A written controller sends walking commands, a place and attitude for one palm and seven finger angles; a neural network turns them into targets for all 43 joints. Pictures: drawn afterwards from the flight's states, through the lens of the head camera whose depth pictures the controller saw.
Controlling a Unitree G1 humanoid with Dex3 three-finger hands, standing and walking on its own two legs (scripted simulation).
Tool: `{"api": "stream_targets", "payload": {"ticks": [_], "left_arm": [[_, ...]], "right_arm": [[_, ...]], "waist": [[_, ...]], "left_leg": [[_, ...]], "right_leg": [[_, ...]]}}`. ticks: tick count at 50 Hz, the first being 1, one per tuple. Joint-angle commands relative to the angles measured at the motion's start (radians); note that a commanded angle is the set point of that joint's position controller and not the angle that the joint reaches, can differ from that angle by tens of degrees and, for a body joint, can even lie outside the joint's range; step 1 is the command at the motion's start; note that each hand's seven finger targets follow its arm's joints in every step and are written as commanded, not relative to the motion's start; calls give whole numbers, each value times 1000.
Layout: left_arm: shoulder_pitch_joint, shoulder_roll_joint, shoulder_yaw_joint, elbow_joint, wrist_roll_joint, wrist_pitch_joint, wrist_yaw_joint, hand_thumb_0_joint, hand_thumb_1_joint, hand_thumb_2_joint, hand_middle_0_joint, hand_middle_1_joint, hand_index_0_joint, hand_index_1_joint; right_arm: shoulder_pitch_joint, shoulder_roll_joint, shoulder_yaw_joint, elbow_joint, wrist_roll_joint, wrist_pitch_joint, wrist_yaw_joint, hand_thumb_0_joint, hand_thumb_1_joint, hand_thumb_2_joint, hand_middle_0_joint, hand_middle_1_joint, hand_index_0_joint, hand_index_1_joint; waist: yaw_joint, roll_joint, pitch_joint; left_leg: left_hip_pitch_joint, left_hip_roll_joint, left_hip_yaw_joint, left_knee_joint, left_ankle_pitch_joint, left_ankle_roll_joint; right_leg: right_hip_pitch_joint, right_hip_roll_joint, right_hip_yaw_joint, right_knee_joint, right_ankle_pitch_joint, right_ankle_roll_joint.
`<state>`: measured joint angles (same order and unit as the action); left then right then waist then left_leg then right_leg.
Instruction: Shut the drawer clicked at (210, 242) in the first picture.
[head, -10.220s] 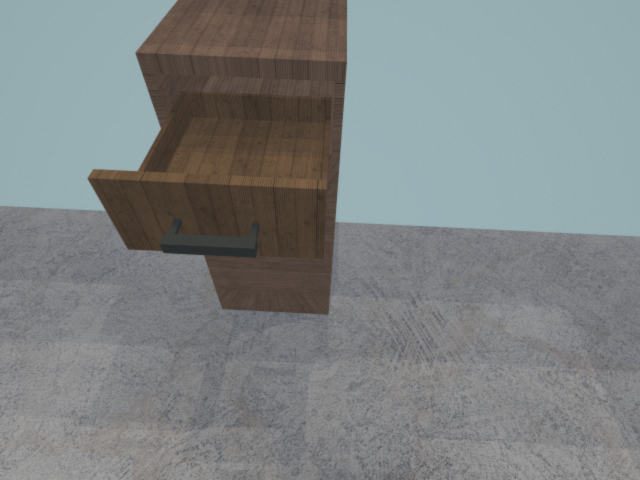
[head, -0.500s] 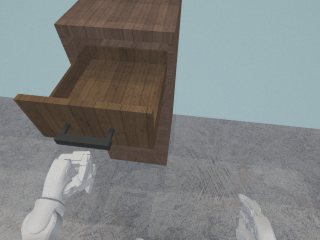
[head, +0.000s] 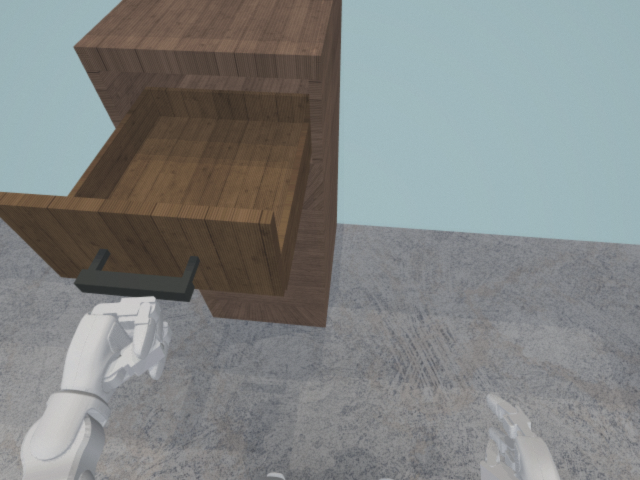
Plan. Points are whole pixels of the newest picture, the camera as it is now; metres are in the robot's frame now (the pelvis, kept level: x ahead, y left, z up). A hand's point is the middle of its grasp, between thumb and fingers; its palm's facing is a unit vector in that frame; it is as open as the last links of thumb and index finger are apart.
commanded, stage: bring the fist close to the handle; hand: left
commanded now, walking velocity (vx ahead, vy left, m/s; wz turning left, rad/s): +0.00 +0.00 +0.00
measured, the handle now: (141, 272) +0.35 +0.24 +0.07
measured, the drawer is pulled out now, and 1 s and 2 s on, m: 0.29 0.22 0.10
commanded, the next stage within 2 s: push the drawer shut in 0.02 s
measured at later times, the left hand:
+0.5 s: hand (151, 326) +0.28 +0.21 +0.06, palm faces -0.08 -1.00 -0.05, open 2.9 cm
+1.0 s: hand (166, 281) +0.34 +0.21 +0.06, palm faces -0.09 -0.99 -0.04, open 2.9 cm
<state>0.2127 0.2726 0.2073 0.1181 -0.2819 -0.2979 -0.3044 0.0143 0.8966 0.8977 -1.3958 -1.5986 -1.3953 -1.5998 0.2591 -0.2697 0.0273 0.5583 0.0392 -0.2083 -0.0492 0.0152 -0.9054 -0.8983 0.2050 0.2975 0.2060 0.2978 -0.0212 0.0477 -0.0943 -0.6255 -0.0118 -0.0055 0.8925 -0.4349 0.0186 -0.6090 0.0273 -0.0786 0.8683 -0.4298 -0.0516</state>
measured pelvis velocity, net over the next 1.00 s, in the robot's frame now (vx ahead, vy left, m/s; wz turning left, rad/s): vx -0.02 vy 0.02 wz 0.01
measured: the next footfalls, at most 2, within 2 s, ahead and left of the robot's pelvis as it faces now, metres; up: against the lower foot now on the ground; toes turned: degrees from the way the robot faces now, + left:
none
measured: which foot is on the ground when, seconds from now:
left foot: down 0.00-1.00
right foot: down 0.00-1.00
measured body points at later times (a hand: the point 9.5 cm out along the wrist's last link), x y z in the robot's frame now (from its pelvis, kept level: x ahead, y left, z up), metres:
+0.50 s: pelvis +0.00 +0.00 +0.00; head +0.05 -0.01 +0.45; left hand +0.28 +0.26 +0.07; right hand +0.16 -0.25 -0.09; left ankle +0.00 +0.11 -0.69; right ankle +0.00 -0.09 -0.69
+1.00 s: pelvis -0.02 +0.02 +0.00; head +0.04 +0.02 +0.44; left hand +0.34 +0.26 +0.06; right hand +0.11 -0.23 -0.10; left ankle +0.00 +0.11 -0.69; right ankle +0.00 -0.09 -0.69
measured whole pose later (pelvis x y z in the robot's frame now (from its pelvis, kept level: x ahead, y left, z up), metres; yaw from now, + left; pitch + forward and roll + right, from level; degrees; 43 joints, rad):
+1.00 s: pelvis -0.02 +0.02 +0.00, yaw +1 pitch +11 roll -2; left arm -0.33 0.34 0.21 0.59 -0.24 -0.30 -0.33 -0.04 0.79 0.93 -1.40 -1.60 -1.40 -1.60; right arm 0.27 -0.27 0.05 0.61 0.05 -0.15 -0.06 0.01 -0.91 -0.90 0.21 0.30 0.21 0.30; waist -0.04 0.02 -0.07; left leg -0.71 -0.03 -0.01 0.92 -0.41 0.04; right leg -0.68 0.01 -0.08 0.88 -0.40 -0.03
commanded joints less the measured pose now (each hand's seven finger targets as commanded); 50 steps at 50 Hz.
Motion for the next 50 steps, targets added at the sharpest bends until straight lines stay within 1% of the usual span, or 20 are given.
{"api": "stream_targets", "payload": {"ticks": [1, 4, 5, 6, 7, 11, 14, 17, 21, 23, 25, 28, 32, 34, 35, 39, 41, 43, 46, 50], "left_arm": [[-134, 183, 104, -198, -28, -82, -27, 0, 900, 900, -1400, -1600, -1400, -1600], [-153, 236, 158, -173, -38, -91, -36, 0, 900, 900, -1400, -1600, -1400, -1600], [-156, 204, 137, -166, -43, -90, -46, 0, 900, 900, -1400, -1600, -1400, -1600], [-168, 229, 161, -158, -48, -93, -50, 0, 900, 900, -1400, -1600, -1400, -1600], [-185, 216, 146, -164, -49, -96, -56, 0, 900, 900, -1400, -1600, -1400, -1600], [-279, 238, 152, -91, -56, -83, -80, 0, 900, 900, -1400, -1600, -1400, -1600], [-334, 203, 107, -65, -57, -75, -101, 0, 900, 900, -1400, -1600, -1400, -1600], [-323, 216, 127, -52, -63, -63, -112, 0, 900, 900, -1400, -1600, -1400, -1600], [-447, 223, 115, -14, -55, -57, -101, 0, 900, 900, -1400, -1600, -1400, -1600], [-512, 183, 70, -21, -44, -64, -91, 0, 900, 900, -1400, -1600, -1400, -1600], [-512, 186, 72, -14, -38, -64, -83, 0, 900, 900, -1400, -1600, -1400, -1600], [-582, 191, 60, -13, -26, -64, -72, 0, 900, 900, -1400, -1600, -1400, -1600], [-664, 193, 48, 45, -12, -55, -57, 0, 900, 900, -1400, -1600, -1400, -1600], [-691, 226, 69, 53, -5, -60, -47, 0, 900, 900, -1400, -1600, -1400, -1600], [-717, 192, 36, 49, -2, -61, -47, 0, 900, 900, -1400, -1600, -1400, -1600], [-790, 229, 58, 123, 4, -59, -33, 0, 900, 900, -1400, -1600, -1400, -1600], [-846, 202, 35, 158, 8, -58, -29, 0, 900, 900, -1400, -1600, -1400, -1600], [-867, 227, 58, 198, 14, -57, -22, 0, 900, 900, -1400, -1600, -1400, -1600], [-946, 217, 36, 251, 24, -60, -16, 0, 900, 900, -1400, -1600, -1400, -1600], [-982, 248, 64, 292, 34, -69, -14, 0, 900, 900, -1400, -1600, -1400, -1600]], "right_arm": [[-52, -118, -47, -141, 3, -57, -12, 0, -900, -900, 200, 300, 200, 300], [-55, -122, -46, -132, 3, -51, -17, 0, -900, -900, 200, 300, 200, 300], [-61, -115, -43, -136, 5, -51, -17, 0, -900, -900, 200, 300, 200, 300], [-58, -117, -44, -131, 6, -51, -18, 0, -900, -900, 200, 300, 200, 300], [-63, -116, -41, -129, 6, -52, -18, 0, -900, -900, 200, 300, 200, 300], [-52, -124, -40, -112, 9, -50, -24, 0, -900, -900, 200, 300, 200, 300], [-50, -126, -39, -116, 11, -52, -26, 0, -900, -900, 200, 300, 200, 300], [-40, -129, -43, -120, 10, -51, -24, 0, -900, -900, 200, 300, 200, 300], [-35, -134, -41, -100, 11, -45, -27, 0, -900, -900, 200, 300, 200, 300], [-39, -129, -40, -100, 12, -47, -26, 0, -900, -900, 200, 300, 200, 300], [-32, -132, -43, -100, 11, -48, -26, 0, -900, -900, 200, 300, 200, 300], [-25, -134, -44, -93, 11, -46, -29, 0, -900, -900, 200, 300, 200, 300], [-22, -136, -39, -81, 11, -36, -30, 0, -900, -900, 200, 300, 200, 300], [-23, -140, -40, -77, 9, -31, -31, 0, -900, -900, 200, 300, 200, 300], [-25, -134, -36, -82, 9, -30, -29, 0, -900, -900, 200, 300, 200, 300], [-21, -141, -30, -70, 10, -16, -29, 0, -900, -900, 200, 300, 200, 300], [-20, -138, -29, -70, 12, -10, -28, 0, -900, -900, 200, 300, 200, 300], [-13, -141, -30, -70, 11, -3, -27, 0, -900, -900, 200, 300, 200, 300], [-1, -143, -26, -64, 12, 10, -24, 0, -900, -900, 200, 300, 200, 300], [24, -149, -33, -57, 7, 23, -19, 0, -900, -900, 200, 300, 200, 300]], "waist": [[-10, -41, -193], [-6, -51, -187], [-10, -47, -187], [-8, -35, -186], [-6, 1, -199], [-28, -19, -184], [-35, -40, -200], [-15, -19, -257], [-40, -29, -205], [-51, -5, -197], [-39, 8, -225], [-47, 3, -257], [-56, -4, -239], [-51, -7, -252], [-53, 13, -264], [-60, 5, -229], [-68, 0, -224], [-58, 17, -224], [-76, -3, -225], [-67, 20, -292]], "left_leg": [[57, 1, -18, -99, 218, 13], [24, 0, -17, -85, 214, 14], [25, -2, -12, -84, 207, 15], [25, -1, -14, -84, 212, 13], [36, -2, -13, -85, 221, 14], [22, 1, -17, -74, 203, 15], [37, 3, -24, -76, 216, 19], [72, 1, -23, -88, 270, 17], [68, 5, -33, -94, 233, 16], [84, 5, -39, -101, 201, 16], [106, 6, -44, -106, 212, 13], [122, 8, -52, -112, 202, 11], [119, 10, -62, -121, 157, 9], [115, 11, -66, -121, 156, 10], [130, 9, -66, -126, 160, 8], [99, 10, -72, -135, 102, 7], [102, 10, -72, -140, 79, 6], [100, 10, -74, -147, 63, 3], [97, 11, -81, -148, 52, 4], [130, 12, -82, -138, 107, 0]], "right_leg": [[157, -32, 96, -150, 249, 43], [179, -39, 124, -159, 237, 46], [178, -42, 132, -166, 231, 49], [181, -44, 134, -166, 239, 49], [185, -45, 133, -161, 249, 46], [164, -44, 144, -172, 230, 52], [157, -40, 136, -162, 243, 52], [192, -40, 119, -143, 329, 49], [122, -29, 93, -138, 269, 43], [80, -27, 84, -138, 219, 40], [82, -25, 74, -128, 220, 33], [74, -25, 68, -124, 202, 33], [37, -21, 60, -126, 148, 30], [43, -20, 62, -123, 140, 27], [40, -22, 58, -121, 144, 26], [24, -19, 60, -130, 88, 24], [6, -19, 59, -134, 74, 25], [6, -19, 60, -133, 61, 22], [-12, -16, 58, -129, 58, 24], [0, -14, 57, -116, 99, 20]]}}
